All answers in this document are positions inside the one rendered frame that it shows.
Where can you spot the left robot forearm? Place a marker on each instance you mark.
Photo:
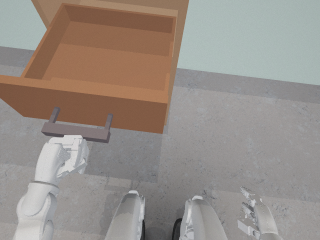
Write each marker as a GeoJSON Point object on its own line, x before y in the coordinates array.
{"type": "Point", "coordinates": [35, 212]}

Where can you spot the robot right foot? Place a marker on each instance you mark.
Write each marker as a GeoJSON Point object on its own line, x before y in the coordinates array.
{"type": "Point", "coordinates": [176, 229]}

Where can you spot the left robot hand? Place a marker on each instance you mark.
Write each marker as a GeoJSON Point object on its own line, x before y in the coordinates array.
{"type": "Point", "coordinates": [70, 149]}

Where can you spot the cabinet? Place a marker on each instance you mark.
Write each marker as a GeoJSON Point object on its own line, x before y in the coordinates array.
{"type": "Point", "coordinates": [47, 10]}

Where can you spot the drawer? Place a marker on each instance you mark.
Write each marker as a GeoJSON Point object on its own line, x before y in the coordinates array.
{"type": "Point", "coordinates": [94, 61]}

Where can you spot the handle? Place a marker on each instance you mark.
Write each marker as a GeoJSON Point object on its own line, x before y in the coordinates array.
{"type": "Point", "coordinates": [53, 129]}

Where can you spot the left robot thigh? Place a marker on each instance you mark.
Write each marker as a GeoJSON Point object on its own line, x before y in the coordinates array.
{"type": "Point", "coordinates": [130, 211]}

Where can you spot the right robot hand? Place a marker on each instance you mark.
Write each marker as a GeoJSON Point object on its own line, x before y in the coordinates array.
{"type": "Point", "coordinates": [261, 219]}

